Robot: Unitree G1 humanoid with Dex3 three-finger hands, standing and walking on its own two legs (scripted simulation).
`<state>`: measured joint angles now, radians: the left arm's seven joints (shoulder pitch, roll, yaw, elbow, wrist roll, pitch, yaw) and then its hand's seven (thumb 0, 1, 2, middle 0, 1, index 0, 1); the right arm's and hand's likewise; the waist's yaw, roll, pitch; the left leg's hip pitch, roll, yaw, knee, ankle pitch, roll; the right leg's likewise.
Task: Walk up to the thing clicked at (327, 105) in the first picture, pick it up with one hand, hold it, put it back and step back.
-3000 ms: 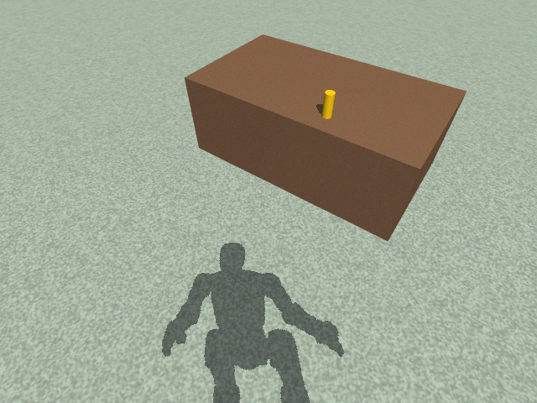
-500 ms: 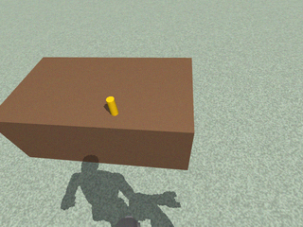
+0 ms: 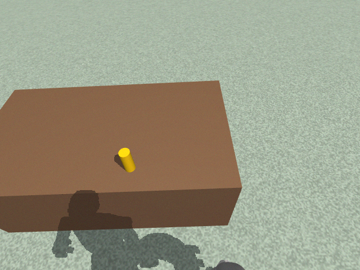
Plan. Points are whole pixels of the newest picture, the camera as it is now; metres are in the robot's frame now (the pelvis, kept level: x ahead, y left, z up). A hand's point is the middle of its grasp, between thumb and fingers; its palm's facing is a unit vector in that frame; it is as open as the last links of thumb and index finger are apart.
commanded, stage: walk up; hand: left
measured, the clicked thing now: (127, 160) +0.57 +0.22 -0.26
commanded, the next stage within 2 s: stand in 1.50 s
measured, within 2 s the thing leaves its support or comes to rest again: neither
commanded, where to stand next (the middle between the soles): +0.14 +0.01 m, yaw +0 degrees
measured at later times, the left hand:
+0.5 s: hand out of the picture +0.17 +0.31 -0.17, palm faces -0.04 -0.93 -0.37, open 7.4 cm
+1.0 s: hand out of the picture +0.17 +0.30 -0.15, palm faces -0.02 -0.94 -0.35, open 7.4 cm
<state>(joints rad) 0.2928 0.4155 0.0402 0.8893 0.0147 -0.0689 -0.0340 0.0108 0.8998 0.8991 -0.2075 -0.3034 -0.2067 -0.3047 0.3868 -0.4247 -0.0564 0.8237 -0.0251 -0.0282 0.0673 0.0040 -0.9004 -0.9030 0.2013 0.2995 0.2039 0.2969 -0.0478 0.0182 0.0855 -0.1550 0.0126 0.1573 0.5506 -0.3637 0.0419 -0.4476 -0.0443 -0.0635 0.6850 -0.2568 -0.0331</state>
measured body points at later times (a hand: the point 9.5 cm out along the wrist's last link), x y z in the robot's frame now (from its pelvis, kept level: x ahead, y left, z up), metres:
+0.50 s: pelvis +0.08 +0.04 -0.02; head +0.10 +0.06 +0.43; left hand +0.17 +0.36 -0.14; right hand +0.17 -0.28 -0.13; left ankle +0.14 +0.18 -0.73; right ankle +0.10 -0.09 -0.73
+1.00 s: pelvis +0.09 +0.04 +0.00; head +0.10 +0.03 +0.45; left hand +0.17 +0.34 -0.12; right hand +0.20 -0.27 -0.12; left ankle +0.14 +0.18 -0.73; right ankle +0.10 -0.09 -0.73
